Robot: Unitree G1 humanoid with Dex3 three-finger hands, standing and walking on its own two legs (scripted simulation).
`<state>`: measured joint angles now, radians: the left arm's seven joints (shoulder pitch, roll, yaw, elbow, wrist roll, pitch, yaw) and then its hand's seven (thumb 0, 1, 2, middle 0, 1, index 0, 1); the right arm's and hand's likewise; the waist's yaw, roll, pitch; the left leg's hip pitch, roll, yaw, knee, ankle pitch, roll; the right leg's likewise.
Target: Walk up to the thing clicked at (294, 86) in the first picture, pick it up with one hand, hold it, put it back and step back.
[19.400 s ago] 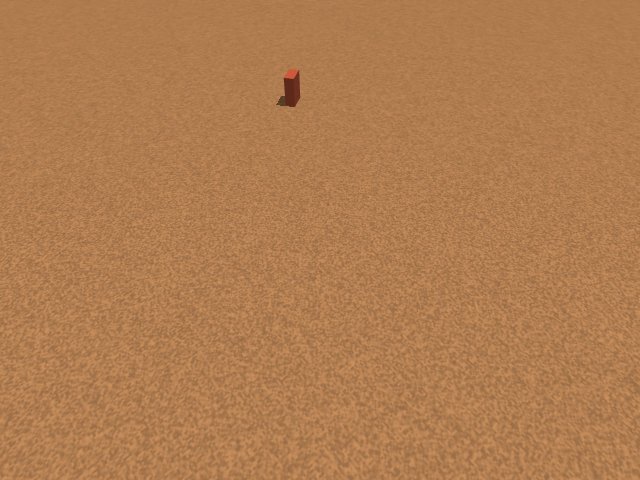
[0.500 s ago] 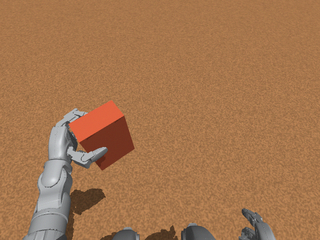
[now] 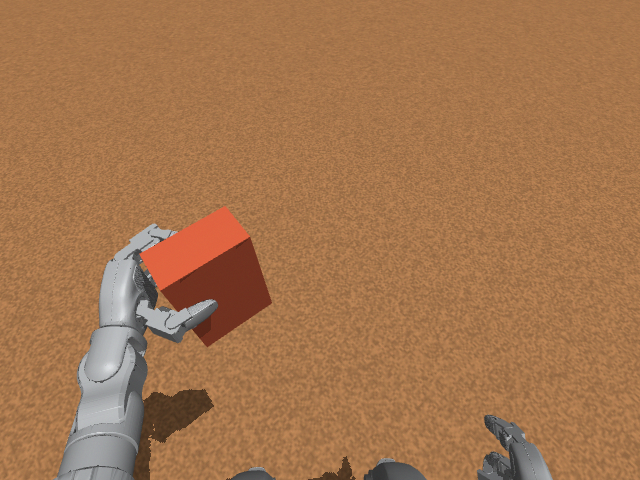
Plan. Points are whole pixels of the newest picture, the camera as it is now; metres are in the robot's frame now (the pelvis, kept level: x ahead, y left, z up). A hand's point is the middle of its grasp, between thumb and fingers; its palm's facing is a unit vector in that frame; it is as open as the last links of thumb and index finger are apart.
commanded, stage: hold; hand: left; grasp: from the side
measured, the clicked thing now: (215, 282) +0.35 +0.14 +0.03
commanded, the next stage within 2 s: none
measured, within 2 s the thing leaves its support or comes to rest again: neither
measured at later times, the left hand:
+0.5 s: hand (171, 288) +0.33 +0.18 +0.06, palm faces +0.03 -1.00 +0.01, open 10.0 cm
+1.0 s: hand (171, 293) +0.32 +0.18 +0.06, palm faces +0.03 -1.00 +0.01, open 10.0 cm
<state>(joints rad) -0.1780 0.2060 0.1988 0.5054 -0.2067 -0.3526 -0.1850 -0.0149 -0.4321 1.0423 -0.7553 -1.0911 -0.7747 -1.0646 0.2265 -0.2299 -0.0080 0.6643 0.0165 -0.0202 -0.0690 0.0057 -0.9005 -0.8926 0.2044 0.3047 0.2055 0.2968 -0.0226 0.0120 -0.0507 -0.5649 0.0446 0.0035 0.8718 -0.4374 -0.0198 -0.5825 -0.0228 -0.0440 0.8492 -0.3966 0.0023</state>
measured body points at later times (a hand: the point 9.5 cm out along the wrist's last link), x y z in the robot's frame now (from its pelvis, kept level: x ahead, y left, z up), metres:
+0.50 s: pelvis +0.00 +0.01 +0.01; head +0.04 +0.01 +0.45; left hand +0.32 +0.24 +0.06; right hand +0.14 -0.24 -0.10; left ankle +0.00 +0.13 -0.70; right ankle +0.02 -0.12 -0.70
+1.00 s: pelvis +0.00 +0.01 +0.01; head +0.03 +0.01 +0.45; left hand +0.31 +0.24 +0.06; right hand +0.13 -0.24 -0.10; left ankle +0.00 +0.13 -0.70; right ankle +0.02 -0.12 -0.70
